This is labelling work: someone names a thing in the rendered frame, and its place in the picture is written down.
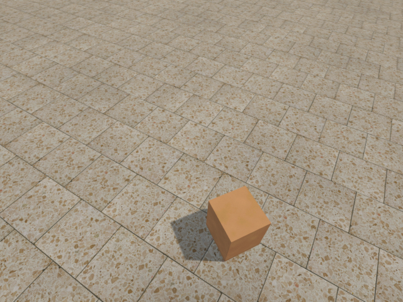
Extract carton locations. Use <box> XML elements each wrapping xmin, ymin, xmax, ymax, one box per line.
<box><xmin>206</xmin><ymin>186</ymin><xmax>271</xmax><ymax>261</ymax></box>

